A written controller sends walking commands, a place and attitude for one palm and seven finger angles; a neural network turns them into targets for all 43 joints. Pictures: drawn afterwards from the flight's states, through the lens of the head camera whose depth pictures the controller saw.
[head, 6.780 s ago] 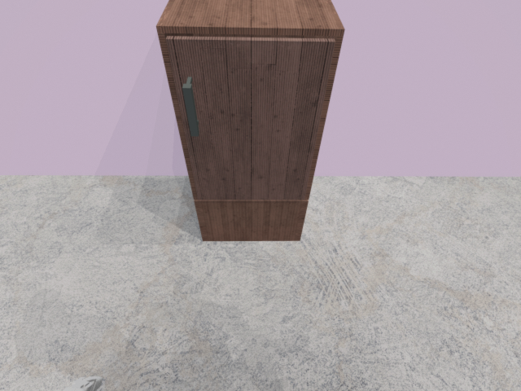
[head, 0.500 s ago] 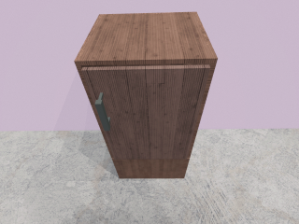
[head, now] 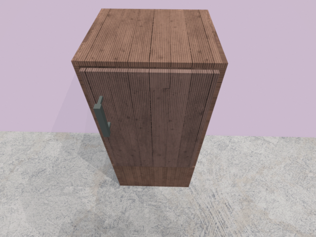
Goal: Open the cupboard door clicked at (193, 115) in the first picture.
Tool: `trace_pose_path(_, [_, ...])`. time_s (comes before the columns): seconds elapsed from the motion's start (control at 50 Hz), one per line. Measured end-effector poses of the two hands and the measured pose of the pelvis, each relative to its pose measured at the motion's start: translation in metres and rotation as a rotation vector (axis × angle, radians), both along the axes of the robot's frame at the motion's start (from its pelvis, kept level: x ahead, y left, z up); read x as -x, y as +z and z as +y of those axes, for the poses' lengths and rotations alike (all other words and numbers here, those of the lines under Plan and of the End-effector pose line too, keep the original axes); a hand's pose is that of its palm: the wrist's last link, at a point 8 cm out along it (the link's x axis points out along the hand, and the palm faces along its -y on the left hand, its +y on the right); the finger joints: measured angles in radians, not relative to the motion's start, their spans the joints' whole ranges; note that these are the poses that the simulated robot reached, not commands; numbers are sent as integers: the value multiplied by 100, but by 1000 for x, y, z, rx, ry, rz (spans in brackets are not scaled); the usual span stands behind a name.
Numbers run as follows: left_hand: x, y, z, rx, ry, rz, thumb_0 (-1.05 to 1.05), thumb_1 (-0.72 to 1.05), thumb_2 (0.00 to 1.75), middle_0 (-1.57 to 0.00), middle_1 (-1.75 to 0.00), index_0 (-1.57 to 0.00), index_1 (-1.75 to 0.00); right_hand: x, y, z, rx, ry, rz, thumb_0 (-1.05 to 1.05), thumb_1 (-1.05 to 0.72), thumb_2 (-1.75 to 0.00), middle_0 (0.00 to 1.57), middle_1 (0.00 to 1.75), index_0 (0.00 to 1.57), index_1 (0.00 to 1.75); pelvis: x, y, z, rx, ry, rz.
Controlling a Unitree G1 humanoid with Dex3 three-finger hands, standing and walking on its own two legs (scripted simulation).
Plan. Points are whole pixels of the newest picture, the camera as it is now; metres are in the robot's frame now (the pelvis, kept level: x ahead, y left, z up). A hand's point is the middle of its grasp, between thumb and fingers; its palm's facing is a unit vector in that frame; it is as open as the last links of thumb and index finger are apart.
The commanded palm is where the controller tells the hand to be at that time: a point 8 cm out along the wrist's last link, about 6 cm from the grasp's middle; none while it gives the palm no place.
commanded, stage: shuffle to correct the standing spot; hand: left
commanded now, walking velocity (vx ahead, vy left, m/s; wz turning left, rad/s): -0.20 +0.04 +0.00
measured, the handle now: (103, 117) +0.49 +0.22 -0.03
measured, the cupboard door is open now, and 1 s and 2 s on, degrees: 0 0 0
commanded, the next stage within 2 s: come to a stop and stand still in 0.10 s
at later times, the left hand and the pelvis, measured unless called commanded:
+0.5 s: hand out of the picture +0.01 +0.19 -0.17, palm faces +0.03 -0.98 -0.22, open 7.4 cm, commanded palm none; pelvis -0.03 +0.01 +0.00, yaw +0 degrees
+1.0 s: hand out of the picture -0.02 +0.18 -0.18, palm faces +0.03 -0.98 -0.17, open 7.4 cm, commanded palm none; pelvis -0.02 +0.02 +0.00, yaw +1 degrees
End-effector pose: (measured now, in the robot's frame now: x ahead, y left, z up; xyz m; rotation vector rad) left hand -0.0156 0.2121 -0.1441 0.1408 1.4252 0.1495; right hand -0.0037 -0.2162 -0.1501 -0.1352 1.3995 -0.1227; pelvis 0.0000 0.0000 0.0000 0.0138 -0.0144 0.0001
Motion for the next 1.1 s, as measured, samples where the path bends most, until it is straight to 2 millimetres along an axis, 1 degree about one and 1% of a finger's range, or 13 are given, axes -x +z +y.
trace_pose_path(0.12, [1,-1,-3,-10,6,3,0,91,90,-20,-30,-20,-30,-4,-1,-8,13,-11,-9,0,-92,-90,20,30,20,29,4,-2,-5,-7,-9,6])
trace_pose_path(0.26, [-5,-5,10,-47,-2,-52,0,90,90,-20,-30,-20,-30,-8,-7,-17,26,-22,-55,0,-92,-90,20,30,20,29,23,-10,-5,-5,-7,-1])
trace_pose_path(0.32, [-8,-8,17,-50,-8,-81,0,90,90,-20,-30,-20,-30,-7,-7,-15,34,-21,-74,0,-91,-90,20,30,20,29,30,-13,-1,-4,-1,-7])
trace_pose_path(0.38, [-13,-6,23,-43,-11,-103,0,90,90,-20,-30,-20,-30,0,-2,-8,30,-12,-86,0,-91,-90,20,30,20,29,33,-10,3,-6,-3,-7])
trace_pose_path(0.44, [-17,-1,25,-38,-14,-130,0,91,90,-20,-30,-20,-30,9,1,-3,24,0,-71,0,-92,-90,20,30,20,29,34,-6,6,0,2,-1])
trace_pose_path(0.5, [-15,2,26,-35,-15,-137,0,91,90,-20,-30,-20,-30,17,2,1,14,4,-49,0,-92,-90,20,30,20,29,31,-3,6,0,3,4])
trace_pose_path(0.62, [1,1,18,-26,-15,-74,0,91,90,-20,-30,-20,-30,28,1,8,-11,-8,-6,0,-91,-90,20,30,20,29,23,-2,5,8,-1,9])
trace_pose_path(0.68, [13,-2,14,-20,-31,-33,0,91,90,-20,-30,-20,-30,27,-1,9,-12,-16,-10,0,-91,-90,20,30,20,29,22,-4,7,19,2,10])
trace_pose_path(0.74, [18,-5,12,-6,-23,-12,0,91,90,-20,-30,-20,-30,23,-2,11,-6,-22,-30,0,-91,-90,20,30,20,29,19,-6,10,18,10,0])
trace_pose_path(0.86, [15,-9,12,13,-2,-39,0,90,90,-20,-30,-20,-30,16,-1,16,8,-2,-43,1,-92,-90,20,30,20,29,17,-6,15,18,15,-17])
trace_pose_path(0.92, [14,-10,15,14,1,-49,0,91,90,-20,-30,-20,-30,14,2,16,18,2,-51,1,-93,-90,20,30,20,29,18,-5,18,17,15,-20])
trace_pose_path(1.1, [16,-8,26,13,7,-65,0,91,90,-20,-30,-20,-30,14,8,19,32,8,-64,1,-93,-90,20,30,20,29,24,-2,24,17,16,-21])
